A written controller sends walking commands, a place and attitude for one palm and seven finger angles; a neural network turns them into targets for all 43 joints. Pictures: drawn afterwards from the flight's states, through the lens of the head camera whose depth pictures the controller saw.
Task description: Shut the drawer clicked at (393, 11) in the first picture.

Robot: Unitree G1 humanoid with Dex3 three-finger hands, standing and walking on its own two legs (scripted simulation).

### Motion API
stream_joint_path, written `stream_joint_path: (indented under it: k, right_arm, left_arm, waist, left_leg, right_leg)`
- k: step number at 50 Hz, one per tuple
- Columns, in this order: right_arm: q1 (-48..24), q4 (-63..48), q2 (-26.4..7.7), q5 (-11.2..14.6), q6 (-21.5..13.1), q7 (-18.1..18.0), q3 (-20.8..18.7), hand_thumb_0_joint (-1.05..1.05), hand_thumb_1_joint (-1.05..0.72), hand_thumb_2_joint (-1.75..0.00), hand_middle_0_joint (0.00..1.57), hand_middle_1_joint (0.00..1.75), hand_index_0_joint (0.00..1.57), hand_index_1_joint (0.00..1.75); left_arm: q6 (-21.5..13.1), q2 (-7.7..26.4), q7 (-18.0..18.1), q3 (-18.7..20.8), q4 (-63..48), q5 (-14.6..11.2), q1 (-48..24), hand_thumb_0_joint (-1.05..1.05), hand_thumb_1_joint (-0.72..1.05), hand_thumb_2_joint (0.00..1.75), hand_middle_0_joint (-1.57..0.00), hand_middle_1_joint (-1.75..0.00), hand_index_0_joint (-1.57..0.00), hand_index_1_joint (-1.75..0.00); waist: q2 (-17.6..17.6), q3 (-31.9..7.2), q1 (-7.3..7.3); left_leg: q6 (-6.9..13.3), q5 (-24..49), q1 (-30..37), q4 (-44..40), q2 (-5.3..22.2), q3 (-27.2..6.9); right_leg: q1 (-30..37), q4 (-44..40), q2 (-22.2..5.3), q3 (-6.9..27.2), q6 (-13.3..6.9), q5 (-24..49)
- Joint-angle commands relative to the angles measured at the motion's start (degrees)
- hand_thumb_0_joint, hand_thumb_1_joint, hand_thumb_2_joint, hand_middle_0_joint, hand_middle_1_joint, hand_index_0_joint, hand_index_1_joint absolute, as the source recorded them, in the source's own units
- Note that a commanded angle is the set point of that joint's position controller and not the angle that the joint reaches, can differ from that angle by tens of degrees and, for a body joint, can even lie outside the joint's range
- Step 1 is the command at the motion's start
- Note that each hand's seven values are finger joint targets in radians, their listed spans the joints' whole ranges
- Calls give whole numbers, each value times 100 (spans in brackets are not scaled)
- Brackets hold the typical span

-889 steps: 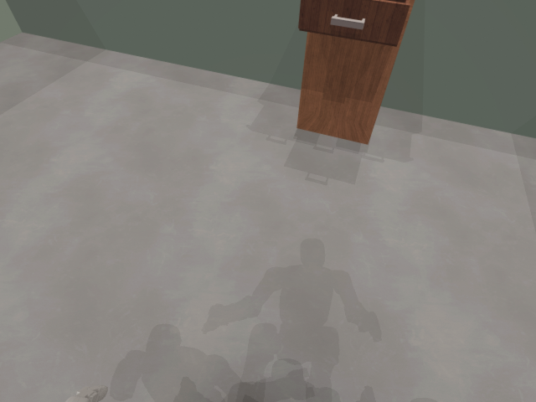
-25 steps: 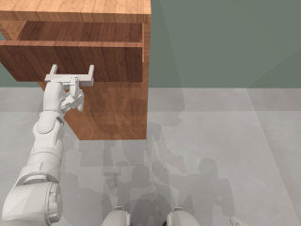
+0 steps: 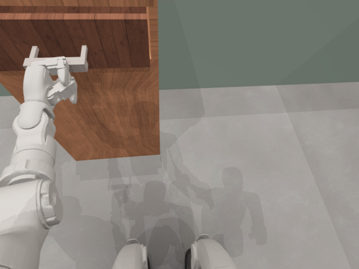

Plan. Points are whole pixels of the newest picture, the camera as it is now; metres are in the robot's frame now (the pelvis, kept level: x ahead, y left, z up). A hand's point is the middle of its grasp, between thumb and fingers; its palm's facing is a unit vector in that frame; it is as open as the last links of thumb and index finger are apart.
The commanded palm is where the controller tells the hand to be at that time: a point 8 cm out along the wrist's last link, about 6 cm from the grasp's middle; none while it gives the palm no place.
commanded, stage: push the drawer shut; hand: left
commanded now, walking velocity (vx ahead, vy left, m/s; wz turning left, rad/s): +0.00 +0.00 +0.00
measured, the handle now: (58, 57) +0.58 +0.24 +0.08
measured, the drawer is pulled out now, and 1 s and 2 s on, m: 0.04 0.00 0.00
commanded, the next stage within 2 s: pull the fist back off the drawer in 0.66 s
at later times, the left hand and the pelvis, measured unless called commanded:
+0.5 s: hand (69, 71) +0.54 +0.21 +0.07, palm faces +0.04 -1.00 -0.04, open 2.8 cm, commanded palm +0.55 +0.24 +0.08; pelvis +0.00 +0.01 -0.01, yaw +0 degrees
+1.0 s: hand (67, 70) +0.54 +0.21 +0.08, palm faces +0.04 -1.00 -0.05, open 3.0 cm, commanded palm +0.54 +0.23 +0.08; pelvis -0.02 +0.01 -0.02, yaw +0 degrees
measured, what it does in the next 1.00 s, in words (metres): stands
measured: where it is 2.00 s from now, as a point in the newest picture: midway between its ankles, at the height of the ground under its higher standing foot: outside the picture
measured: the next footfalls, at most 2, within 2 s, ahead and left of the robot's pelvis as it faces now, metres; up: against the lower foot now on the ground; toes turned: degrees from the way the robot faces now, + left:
none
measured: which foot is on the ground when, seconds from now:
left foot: down 0.00-1.00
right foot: down 0.00-1.00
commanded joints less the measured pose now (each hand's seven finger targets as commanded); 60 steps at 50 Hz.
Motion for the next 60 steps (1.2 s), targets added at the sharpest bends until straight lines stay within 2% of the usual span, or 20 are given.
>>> stream_joint_path:
  k: [1,3,5,8,11,18,22,24,29,32,33,34,38,42,45,48,49,53,56,60]
  right_arm:
    - [904,-276,-1004,-31,-48,-76,-356,0,-90,-90,20,30,20,30]
    - [967,-280,-1036,-44,-11,-85,-363,0,-90,-90,20,30,20,30]
    - [1016,-263,-1022,-61,10,-69,-345,0,-90,-90,20,30,20,30]
    - [1092,-272,-1055,-90,65,-62,-345,0,-90,-90,20,30,20,30]
    - [1157,-249,-1071,-99,108,-71,-302,0,-90,-90,20,30,20,30]
    - [1309,-174,-1096,-160,140,-39,-331,0,-90,-90,20,30,20,30]
    - [1348,-65,-1119,-171,118,-59,-290,0,-90,-90,20,30,20,30]
    - [1377,-62,-1132,-184,91,-66,-276,0,-90,-90,20,30,20,30]
    - [1355,-22,-1176,-181,2,-94,-219,0,-90,-90,20,30,20,30]
    - [1381,-12,-1209,-188,-84,-123,-201,0,-90,-90,20,30,20,30]
    - [1402,-10,-1218,-187,-110,-129,-195,0,-90,-90,20,30,20,30]
    - [1382,-9,-1209,-172,-137,-132,-179,0,-90,-90,20,30,20,30]
    - [1367,42,-1260,-160,-256,-173,-157,0,-90,-90,20,30,20,30]
    - [1417,7,-1270,-180,-310,-157,-137,0,-90,-90,20,30,20,30]
    - [1411,-47,-1264,-175,-302,-144,-122,0,-90,-90,20,30,20,30]
    - [1425,-79,-1251,-199,-278,-96,-154,0,-90,-90,20,30,20,30]
    - [1448,-73,-1266,-215,-258,-89,-159,0,-90,-90,20,30,20,30]
    - [1473,-137,-1248,-212,-165,-42,-178,0,-90,-90,20,30,20,30]
    - [1436,-209,-1201,-222,-110,15,-219,0,-90,-90,20,30,20,30]
    - [1368,-271,-1179,-181,-1,34,-237,0,-90,-90,20,30,20,30]
  left_arm:
    - [-331,1297,106,87,-1196,-39,-3195,0,90,90,-140,-160,-140,-160]
    - [-309,1575,132,259,-1142,30,-3229,0,90,90,-140,-160,-140,-160]
    - [-281,1461,139,139,-1134,54,-3409,0,90,90,-140,-160,-140,-160]
    - [-263,1722,142,337,-1085,90,-3448,0,90,90,-140,-160,-140,-160]
    - [-206,1893,152,372,-815,152,-3602,0,90,90,-140,-160,-140,-160]
    - [-213,1807,265,280,-895,214,-4209,0,90,90,-140,-160,-140,-160]
    - [-176,1755,336,82,-796,281,-4699,0,90,90,-140,-160,-140,-160]
    - [-180,1838,355,102,-810,314,-4807,0,90,90,-140,-160,-140,-160]
    - [-111,1661,385,-179,-639,308,-5084,0,90,90,-140,-160,-140,-160]
    - [-113,1722,395,-196,-779,294,-5310,0,90,90,-140,-160,-140,-160]
    - [-97,1791,408,-154,-741,296,-5330,0,90,90,-140,-160,-140,-160]
    - [-53,1635,406,-292,-625,294,-5276,0,90,90,-140,-160,-140,-160]
    - [-12,1642,425,-355,-678,257,-5451,0,90,90,-140,-160,-140,-160]
    - [9,1870,447,-134,-604,267,-5387,0,90,90,-140,-160,-140,-160]
    - [29,2052,407,-37,-479,310,-5280,0,90,90,-140,-160,-140,-160]
    - [11,1800,386,-117,-509,298,-5228,0,90,90,-140,-160,-140,-160]
    - [-3,1993,393,46,-564,303,-5213,0,90,90,-140,-160,-140,-160]
    - [11,2140,348,226,-545,321,-4918,0,90,90,-140,-160,-140,-160]
    - [-42,1698,304,22,-820,274,-4640,0,90,90,-140,-160,-140,-160]
    - [-13,1818,296,204,-878,218,-4088,0,90,90,-140,-160,-140,-160]
  waist:
    - [621,-2477,-349]
    - [714,-2639,-306]
    - [690,-2678,-390]
    - [775,-2851,-370]
    - [665,-2555,-456]
    - [1002,-2869,-635]
    - [1060,-2632,-831]
    - [1177,-2755,-820]
    - [1305,-2535,-974]
    - [1486,-2759,-1000]
    - [1385,-2801,-999]
    - [1408,-2665,-1036]
    - [1496,-2621,-1084]
    - [1362,-2746,-1023]
    - [1238,-2584,-973]
    - [1341,-2597,-978]
    - [1324,-2670,-924]
    - [1197,-2712,-805]
    - [1475,-2826,-704]
    - [1066,-2698,-553]
  left_leg:
    - [136,1328,1874,-618,-162,-366]
    - [120,1440,1881,-592,-158,-359]
    - [131,1517,1901,-568,-151,-383]
    - [125,1732,1983,-503,-139,-373]
    - [144,1603,1701,-505,-135,-391]
    - [118,1783,2104,-393,-89,-512]
    - [120,1489,2023,-404,-74,-595]
    - [107,1413,2068,-407,-79,-637]
    - [98,899,2028,-480,-56,-738]
    - [86,871,2188,-502,-43,-791]
    - [94,835,2124,-488,-42,-803]
    - [95,739,2075,-510,-39,-796]
    - [87,396,2047,-608,-5,-864]
    - [110,364,1862,-544,-50,-796]
    - [121,240,1545,-529,-68,-736]
    - [109,298,1752,-521,-69,-789]
    - [107,359,1731,-504,-72,-779]
    - [110,555,1675,-474,-80,-725]
    - [72,762,2123,-560,-76,-775]
    - [99,816,1865,-604,-86,-620]
  right_leg:
    - [719,-750,209,390,40,1017]
    - [771,-718,203,395,41,1091]
    - [750,-708,216,381,50,1149]
    - [774,-682,226,375,47,1317]
    - [751,-693,239,367,43,1234]
    - [258,-662,247,300,54,1117]
    - [-44,-673,248,266,50,851]
    - [-88,-647,247,246,31,763]
    - [-468,-655,233,210,25,424]
    - [-533,-627,228,196,17,401]
    - [-499,-618,230,196,23,383]
    - [-570,-643,228,198,25,329]
    - [-699,-644,211,191,30,175]
    - [-497,-646,223,205,28,138]
    - [-339,-649,224,226,25,58]
    - [-520,-632,229,200,8,103]
    - [-433,-623,225,202,0,139]
    - [-222,-630,244,208,-1,230]
    - [-319,-603,243,154,-43,346]
    - [126,-720,261,204,-6,405]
